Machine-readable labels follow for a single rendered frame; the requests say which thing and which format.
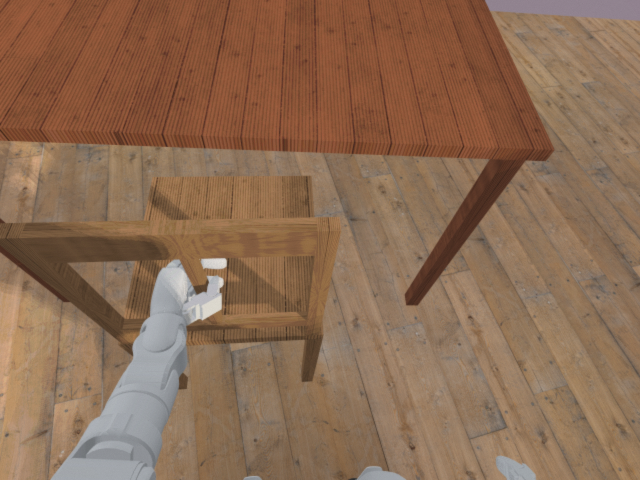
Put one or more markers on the left robot forearm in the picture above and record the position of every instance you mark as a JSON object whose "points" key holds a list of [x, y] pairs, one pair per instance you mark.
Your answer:
{"points": [[132, 422]]}

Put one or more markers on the table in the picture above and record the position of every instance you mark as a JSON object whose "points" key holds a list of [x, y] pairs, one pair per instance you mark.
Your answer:
{"points": [[428, 78]]}

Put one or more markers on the chair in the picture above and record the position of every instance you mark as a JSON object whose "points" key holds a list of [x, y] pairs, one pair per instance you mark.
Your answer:
{"points": [[280, 258]]}

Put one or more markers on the left robot hand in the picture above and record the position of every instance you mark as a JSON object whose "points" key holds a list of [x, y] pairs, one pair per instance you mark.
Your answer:
{"points": [[173, 292]]}

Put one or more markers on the right robot hand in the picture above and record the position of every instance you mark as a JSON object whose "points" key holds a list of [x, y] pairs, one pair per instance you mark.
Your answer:
{"points": [[512, 470]]}

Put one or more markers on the left robot upper arm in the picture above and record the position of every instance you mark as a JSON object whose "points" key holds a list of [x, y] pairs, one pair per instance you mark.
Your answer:
{"points": [[104, 469]]}

